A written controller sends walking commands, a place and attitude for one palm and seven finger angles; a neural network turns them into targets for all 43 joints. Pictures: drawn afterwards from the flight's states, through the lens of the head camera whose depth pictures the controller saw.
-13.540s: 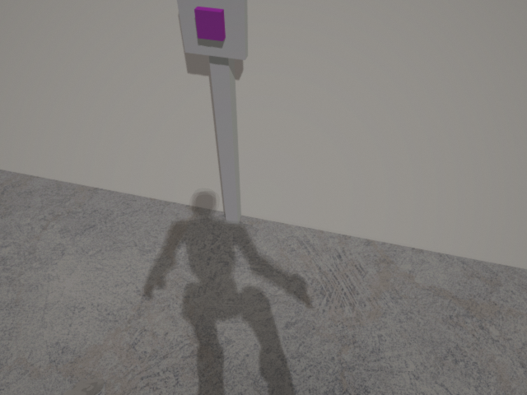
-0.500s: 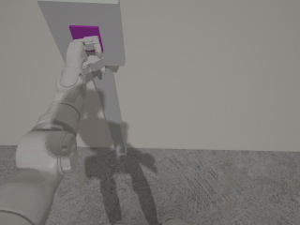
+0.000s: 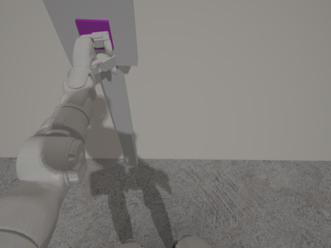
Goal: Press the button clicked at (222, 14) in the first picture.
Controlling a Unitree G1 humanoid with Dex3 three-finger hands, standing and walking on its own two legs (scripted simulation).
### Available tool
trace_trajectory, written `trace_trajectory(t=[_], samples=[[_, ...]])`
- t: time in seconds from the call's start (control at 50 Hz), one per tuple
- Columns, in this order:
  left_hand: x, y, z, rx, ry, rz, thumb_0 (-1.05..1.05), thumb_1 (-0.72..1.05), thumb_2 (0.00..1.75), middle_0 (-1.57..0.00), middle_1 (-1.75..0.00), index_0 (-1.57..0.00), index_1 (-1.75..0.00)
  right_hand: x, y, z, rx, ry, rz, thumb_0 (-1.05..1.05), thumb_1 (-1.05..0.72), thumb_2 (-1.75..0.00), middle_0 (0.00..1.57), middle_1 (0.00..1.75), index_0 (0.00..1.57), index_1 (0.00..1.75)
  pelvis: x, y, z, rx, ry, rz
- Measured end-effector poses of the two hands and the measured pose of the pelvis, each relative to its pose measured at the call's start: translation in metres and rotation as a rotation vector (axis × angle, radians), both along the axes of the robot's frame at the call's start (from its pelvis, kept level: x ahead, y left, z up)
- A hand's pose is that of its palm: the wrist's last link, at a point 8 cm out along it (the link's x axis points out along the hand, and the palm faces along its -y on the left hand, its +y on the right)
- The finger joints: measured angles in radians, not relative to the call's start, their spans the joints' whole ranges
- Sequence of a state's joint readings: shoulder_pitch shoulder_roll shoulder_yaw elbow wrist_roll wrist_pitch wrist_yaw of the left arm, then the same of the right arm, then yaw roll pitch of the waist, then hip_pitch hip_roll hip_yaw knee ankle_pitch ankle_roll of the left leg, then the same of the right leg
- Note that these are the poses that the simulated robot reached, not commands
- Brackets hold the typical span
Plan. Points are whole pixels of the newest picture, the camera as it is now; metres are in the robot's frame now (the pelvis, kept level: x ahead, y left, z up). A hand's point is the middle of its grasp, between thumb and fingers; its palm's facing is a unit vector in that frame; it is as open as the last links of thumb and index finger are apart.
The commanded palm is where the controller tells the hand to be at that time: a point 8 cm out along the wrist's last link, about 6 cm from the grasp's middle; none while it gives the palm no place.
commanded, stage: pull the fist back off the button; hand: left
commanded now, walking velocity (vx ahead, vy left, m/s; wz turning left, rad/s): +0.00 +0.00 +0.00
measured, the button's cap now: (96, 32) +0.58 +0.11 +0.18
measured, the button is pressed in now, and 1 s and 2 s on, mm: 14 0 0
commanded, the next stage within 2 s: draw the hand back to the body in 0.96 s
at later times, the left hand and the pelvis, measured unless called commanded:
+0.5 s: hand (110, 68) +0.49 +0.08 +0.15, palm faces -0.09 -1.00 +0.00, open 3.0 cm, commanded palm +0.46 +0.13 +0.15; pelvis +0.02 -0.01 +0.01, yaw -2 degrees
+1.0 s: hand (103, 87) +0.43 +0.09 +0.15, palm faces -0.10 -1.00 +0.00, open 3.1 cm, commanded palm +0.42 +0.14 +0.15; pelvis +0.03 -0.02 +0.02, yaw +0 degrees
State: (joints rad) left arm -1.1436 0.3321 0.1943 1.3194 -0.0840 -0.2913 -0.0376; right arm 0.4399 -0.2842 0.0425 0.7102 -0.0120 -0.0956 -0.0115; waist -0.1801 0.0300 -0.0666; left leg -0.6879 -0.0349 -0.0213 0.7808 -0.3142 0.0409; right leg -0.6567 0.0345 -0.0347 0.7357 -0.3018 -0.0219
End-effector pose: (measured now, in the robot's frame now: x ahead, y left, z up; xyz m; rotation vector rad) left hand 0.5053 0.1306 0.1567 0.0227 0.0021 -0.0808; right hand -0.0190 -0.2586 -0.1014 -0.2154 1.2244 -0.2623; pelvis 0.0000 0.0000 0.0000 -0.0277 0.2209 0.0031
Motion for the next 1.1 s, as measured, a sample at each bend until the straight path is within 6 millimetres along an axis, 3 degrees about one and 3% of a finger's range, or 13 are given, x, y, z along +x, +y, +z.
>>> trace_trajectory(t=[0.16, 0.32, 0.58, 0.88, 1.0, 1.1], samples=[[-0.003, -0.001, -0.001, -0.014, -0.008, -0.001, 0.01, 0.81, 0.97, -1.30, -1.50, -1.31, -1.50, 0.007, 0.002, -0.002, 0.015, -0.009, 0.008, 0.00, -0.91, -0.90, 0.20, 0.30, 0.20, 0.30, 0.003, 0.000, 0.000, 0.003, -0.004, -0.007], [-0.013, 0.002, -0.003, -0.021, -0.028, -0.011, 0.00, 0.81, 0.95, -1.30, -1.50, -1.30, -1.50, 0.028, 0.001, -0.001, 0.030, -0.066, -0.001, 0.01, -0.91, -0.90, 0.20, 0.30, 0.20, 0.30, 0.010, -0.002, 0.003, 0.007, -0.027, -0.023], [-0.039, 0.006, -0.005, -0.032, -0.037, -0.008, 0.01, 0.88, 0.91, -1.30, -1.50, -1.30, -1.50, 0.092, -0.004, 0.006, 0.052, -0.212, 0.022, 0.01, -0.91, -0.90, 0.20, 0.30, 0.20, 0.30, 0.024, -0.011, 0.010, 0.016, -0.081, -0.034], [-0.086, 0.019, -0.009, -0.024, -0.034, -0.014, 0.01, 0.90, 0.90, -1.30, -1.50, -1.30, -1.50, 0.163, -0.006, 0.026, 0.051, -0.372, 0.106, 0.01, -0.91, -0.90, 0.20, 0.30, 0.20, 0.30, 0.029, -0.019, 0.016, 0.020, -0.143, -0.012], [-0.087, 0.017, -0.006, -0.021, -0.026, -0.019, 0.02, 0.90, 0.90, -1.30, -1.50, -1.30, -1.50, 0.176, -0.001, 0.029, 0.050, -0.398, 0.130, 0.01, -0.91, -0.90, 0.20, 0.30, 0.20, 0.30, 0.027, -0.020, 0.017, 0.021, -0.153, 0.000], [-0.082, 0.017, -0.002, -0.030, -0.026, -0.018, 0.02, 0.90, 0.90, -1.30, -1.50, -1.30, -1.50, 0.173, 0.003, 0.028, 0.059, -0.394, 0.127, 0.01, -0.91, -0.90, 0.20, 0.30, 0.20, 0.30, 0.027, -0.019, 0.017, 0.023, -0.150, -0.005]])
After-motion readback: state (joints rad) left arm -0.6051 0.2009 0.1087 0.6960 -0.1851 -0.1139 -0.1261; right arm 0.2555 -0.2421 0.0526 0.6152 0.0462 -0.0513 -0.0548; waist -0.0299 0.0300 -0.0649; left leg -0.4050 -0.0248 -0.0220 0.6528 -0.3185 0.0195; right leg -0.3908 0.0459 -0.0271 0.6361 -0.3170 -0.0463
